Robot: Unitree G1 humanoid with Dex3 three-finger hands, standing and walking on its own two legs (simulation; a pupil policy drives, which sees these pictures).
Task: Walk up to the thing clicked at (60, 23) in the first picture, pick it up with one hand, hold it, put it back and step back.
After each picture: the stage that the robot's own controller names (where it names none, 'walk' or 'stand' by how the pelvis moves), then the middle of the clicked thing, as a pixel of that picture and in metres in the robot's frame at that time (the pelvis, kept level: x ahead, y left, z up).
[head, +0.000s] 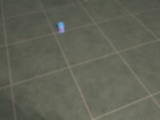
stand; (61, 27) +1.63 +0.25 -0.72
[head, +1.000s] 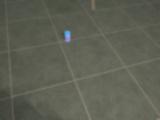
walk; (67, 36) +1.50 +0.11 -0.71
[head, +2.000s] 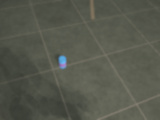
walk; (62, 62) +0.97 +0.13 -0.72
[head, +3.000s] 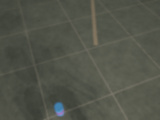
walk; (59, 109) +0.54 +0.18 -0.70
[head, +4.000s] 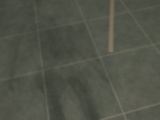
stand; out of the picture +0.35 +0.21 -0.70
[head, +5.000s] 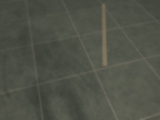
stand; out of the picture +0.32 +0.16 -0.72
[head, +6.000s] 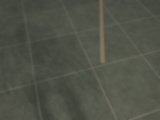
stand; out of the picture +0.31 +0.17 -0.72
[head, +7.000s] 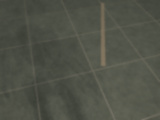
stand; out of the picture +0.31 +0.17 -0.73
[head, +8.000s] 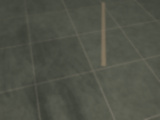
stand; out of the picture +0.30 +0.17 -0.73
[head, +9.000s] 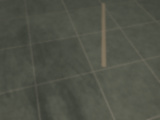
go down; out of the picture +0.30 +0.17 -0.73
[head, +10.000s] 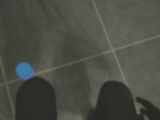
go down; (25, 72) +0.37 +0.23 -0.34
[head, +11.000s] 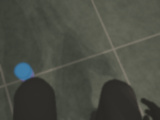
go down; (25, 73) +0.37 +0.24 -0.31
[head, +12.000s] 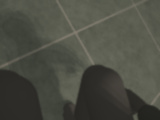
close in; out of the picture +0.34 +0.28 -0.22
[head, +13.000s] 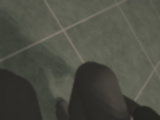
close; out of the picture +0.35 +0.28 -0.21
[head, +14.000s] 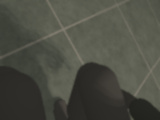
lift; out of the picture +0.32 +0.28 -0.22
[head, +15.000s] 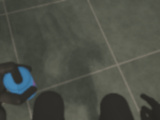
lift; (22, 84) +0.31 +0.20 -0.03
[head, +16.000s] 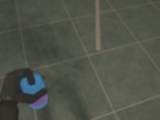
hold; (35, 91) +0.32 +0.17 -0.01
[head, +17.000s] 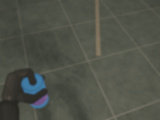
hold; (36, 91) +0.32 +0.17 +0.00
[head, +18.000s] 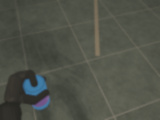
crouch; (37, 92) +0.32 +0.16 -0.01
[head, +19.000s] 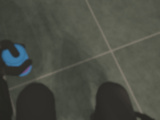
lower; (18, 61) +0.40 +0.21 -0.10
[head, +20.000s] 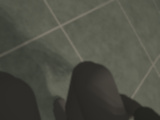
lower; out of the picture +0.38 +0.29 -0.22
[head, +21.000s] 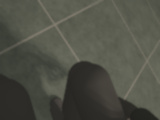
lower; out of the picture +0.38 +0.29 -0.22
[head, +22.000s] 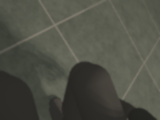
lower; out of the picture +0.37 +0.29 -0.22
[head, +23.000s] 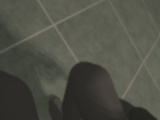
lower; out of the picture +0.37 +0.29 -0.22
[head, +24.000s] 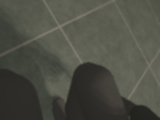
open; out of the picture +0.35 +0.27 -0.22
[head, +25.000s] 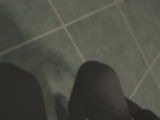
rise; out of the picture +0.35 +0.25 -0.22
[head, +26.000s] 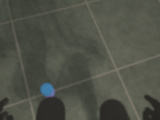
walk; (48, 90) +0.37 +0.19 -0.48
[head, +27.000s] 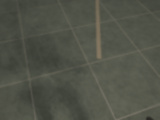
stand; out of the picture +0.32 +0.16 -0.66
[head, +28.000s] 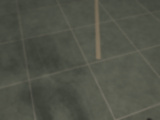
stand; out of the picture +0.32 +0.17 -0.67
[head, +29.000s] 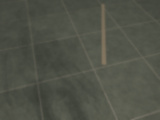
stand; out of the picture +0.34 +0.16 -0.72
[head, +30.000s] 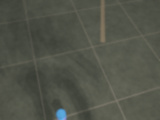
walk; (61, 115) +0.39 +0.12 -0.69
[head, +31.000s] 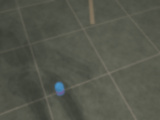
walk; (59, 89) +0.57 +0.17 -0.69
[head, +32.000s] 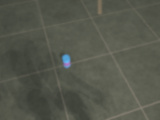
walk; (66, 61) +0.91 +0.16 -0.69
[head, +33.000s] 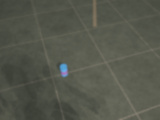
stand; (63, 70) +0.95 +0.18 -0.71
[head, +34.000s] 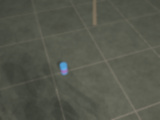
stand; (63, 68) +0.96 +0.18 -0.73
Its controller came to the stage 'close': yes
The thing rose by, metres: 0.71
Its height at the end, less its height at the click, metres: +0.00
